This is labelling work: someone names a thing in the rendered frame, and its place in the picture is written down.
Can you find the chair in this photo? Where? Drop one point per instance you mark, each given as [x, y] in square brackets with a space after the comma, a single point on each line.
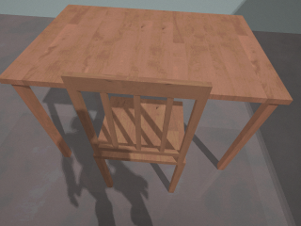
[137, 129]

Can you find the table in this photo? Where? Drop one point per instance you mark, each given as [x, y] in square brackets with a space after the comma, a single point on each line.
[180, 45]

